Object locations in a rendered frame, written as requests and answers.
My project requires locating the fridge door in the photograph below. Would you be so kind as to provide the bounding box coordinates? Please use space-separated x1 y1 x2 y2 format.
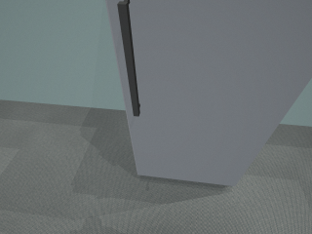
106 0 312 186

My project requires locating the handle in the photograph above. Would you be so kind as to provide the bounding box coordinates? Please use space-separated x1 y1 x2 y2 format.
117 0 140 117

